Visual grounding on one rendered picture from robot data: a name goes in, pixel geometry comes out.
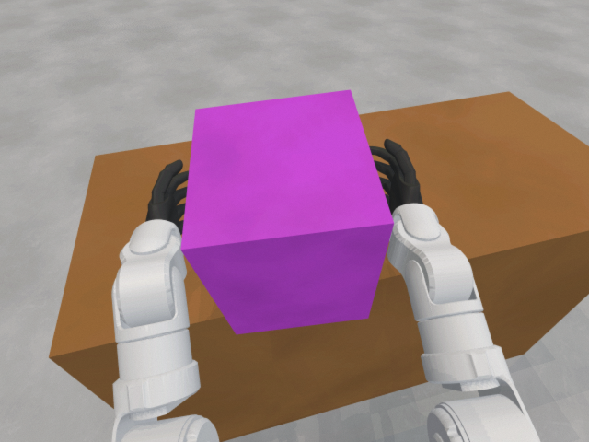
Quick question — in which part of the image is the right robot hand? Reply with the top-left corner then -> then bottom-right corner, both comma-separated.
369,139 -> 423,215

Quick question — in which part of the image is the robot left upper arm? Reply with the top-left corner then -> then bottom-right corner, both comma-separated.
121,414 -> 219,442

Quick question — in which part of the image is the left robot hand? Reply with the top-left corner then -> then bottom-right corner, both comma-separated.
145,159 -> 189,235

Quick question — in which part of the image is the robot right upper arm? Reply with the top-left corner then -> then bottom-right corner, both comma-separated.
427,394 -> 538,442

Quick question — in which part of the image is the carton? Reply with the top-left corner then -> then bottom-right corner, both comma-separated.
181,90 -> 394,334

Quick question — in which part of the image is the pedestal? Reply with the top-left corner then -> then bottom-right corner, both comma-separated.
49,91 -> 589,442

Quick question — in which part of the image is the left robot forearm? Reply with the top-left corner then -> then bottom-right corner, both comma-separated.
111,219 -> 201,442

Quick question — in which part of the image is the right robot forearm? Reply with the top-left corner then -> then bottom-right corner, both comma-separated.
387,204 -> 540,442

